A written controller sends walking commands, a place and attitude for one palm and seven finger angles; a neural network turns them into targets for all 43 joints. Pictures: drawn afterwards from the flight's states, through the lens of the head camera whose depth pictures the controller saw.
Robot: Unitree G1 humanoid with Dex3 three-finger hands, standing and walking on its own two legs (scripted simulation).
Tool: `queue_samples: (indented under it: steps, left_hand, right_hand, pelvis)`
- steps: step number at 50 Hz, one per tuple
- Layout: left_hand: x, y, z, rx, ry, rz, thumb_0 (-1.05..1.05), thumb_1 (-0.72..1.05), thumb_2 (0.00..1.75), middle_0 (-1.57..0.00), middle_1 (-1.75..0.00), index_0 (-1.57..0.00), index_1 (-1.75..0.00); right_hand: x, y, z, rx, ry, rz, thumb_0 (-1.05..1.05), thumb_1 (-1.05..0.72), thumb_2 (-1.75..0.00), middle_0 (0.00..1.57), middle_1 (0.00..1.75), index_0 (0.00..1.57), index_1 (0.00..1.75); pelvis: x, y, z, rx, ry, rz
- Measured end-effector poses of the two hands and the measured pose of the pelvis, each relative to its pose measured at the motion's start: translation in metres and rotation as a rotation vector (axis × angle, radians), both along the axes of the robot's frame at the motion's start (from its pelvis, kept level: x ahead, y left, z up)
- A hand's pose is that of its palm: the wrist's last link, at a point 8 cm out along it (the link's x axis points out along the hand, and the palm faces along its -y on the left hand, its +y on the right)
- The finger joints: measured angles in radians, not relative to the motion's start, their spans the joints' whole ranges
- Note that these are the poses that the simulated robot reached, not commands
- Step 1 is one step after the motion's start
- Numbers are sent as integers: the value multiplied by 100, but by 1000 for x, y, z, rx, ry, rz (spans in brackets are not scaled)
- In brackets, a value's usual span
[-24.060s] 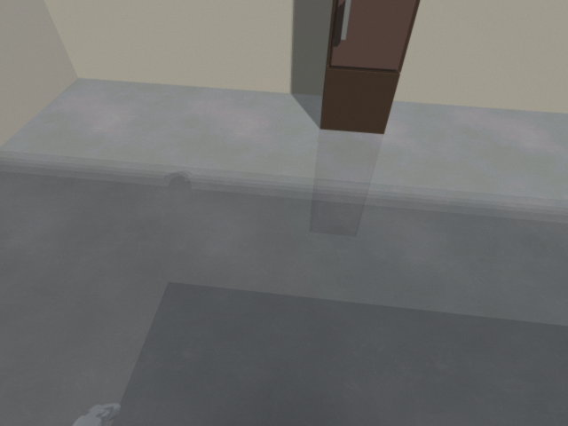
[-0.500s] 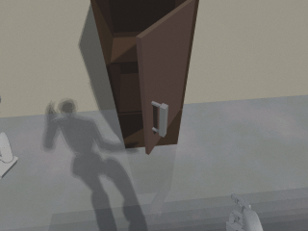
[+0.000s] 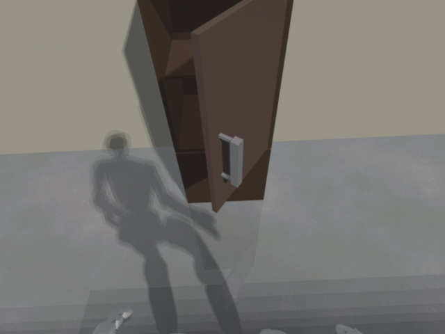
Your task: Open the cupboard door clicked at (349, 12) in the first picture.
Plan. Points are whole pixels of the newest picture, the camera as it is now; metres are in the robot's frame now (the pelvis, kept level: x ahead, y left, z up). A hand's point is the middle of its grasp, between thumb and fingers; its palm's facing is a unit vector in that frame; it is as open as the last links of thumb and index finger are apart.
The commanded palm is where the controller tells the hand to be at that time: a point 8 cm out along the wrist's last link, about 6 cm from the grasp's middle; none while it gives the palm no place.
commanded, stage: let the arm hang, fingers relaxed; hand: left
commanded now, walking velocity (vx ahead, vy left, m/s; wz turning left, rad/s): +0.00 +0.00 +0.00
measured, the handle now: (230, 160) +0.55 +0.00 -0.08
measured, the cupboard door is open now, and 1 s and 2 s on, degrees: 54 54 54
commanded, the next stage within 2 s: look to check the result in 0.84 s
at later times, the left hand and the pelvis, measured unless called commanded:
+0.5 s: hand out of the picture +0.02 +0.19 -0.14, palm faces +0.06 -0.97 -0.21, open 7.4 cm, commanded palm none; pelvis +0.01 +0.01 +0.03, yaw +2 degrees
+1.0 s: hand out of the picture +0.02 +0.18 -0.15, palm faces +0.05 -0.98 -0.19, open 7.3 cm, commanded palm none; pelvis +0.01 +0.00 +0.03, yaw +2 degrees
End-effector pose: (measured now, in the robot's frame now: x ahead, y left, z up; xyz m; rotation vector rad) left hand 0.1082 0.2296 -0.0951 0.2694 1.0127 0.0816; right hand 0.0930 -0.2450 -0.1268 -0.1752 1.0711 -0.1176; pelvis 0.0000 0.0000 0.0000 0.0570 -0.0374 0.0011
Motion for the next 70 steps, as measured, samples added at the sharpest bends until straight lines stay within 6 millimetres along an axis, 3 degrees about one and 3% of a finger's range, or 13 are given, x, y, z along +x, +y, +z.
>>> queue_samples:
  steps: [2,10,16,22,33,51,70]
  left_hand:
    - [-31,-14,-16,-52,103,69,0,94,90,-20,-30,-20,-30]
    - [-91,8,-29,-53,295,201,-1,97,90,-21,-30,-21,-30]
    - [-110,12,-21,-44,374,223,0,93,90,-20,-30,-20,-30]
    - [-106,9,-17,-39,370,212,1,92,90,-20,-30,-20,-30]
    - [-89,0,-19,-59,333,193,1,93,90,-20,-30,-20,-30]
    - [-98,-5,-20,-68,380,199,1,92,90,-20,-30,-20,-30]
    - [-94,-5,-21,-69,386,206,1,92,90,-20,-30,-20,-30]
  right_hand:
    - [-18,-3,-2,-6,80,-12,1,-90,-89,20,30,20,30]
    - [-84,3,10,-50,351,-12,1,-91,-89,20,30,20,30]
    - [-94,21,11,-16,387,-18,1,-90,-89,20,30,20,30]
    - [-79,37,5,32,328,-18,1,-91,-89,20,30,20,30]
    - [-80,34,6,27,321,-32,1,-92,-89,20,30,20,30]
    - [-100,38,6,35,386,-53,0,-91,-89,20,30,20,30]
    - [-86,38,6,32,371,-45,0,-91,-89,20,30,20,30]
  pelvis:
    - [1,-3,3,-28,1,22]
    - [3,-3,16,-79,42,60]
    - [8,1,25,-65,39,51]
    - [9,4,28,-58,20,43]
    - [10,4,29,-55,16,34]
    - [14,4,30,-56,16,30]
    - [20,4,29,-56,23,33]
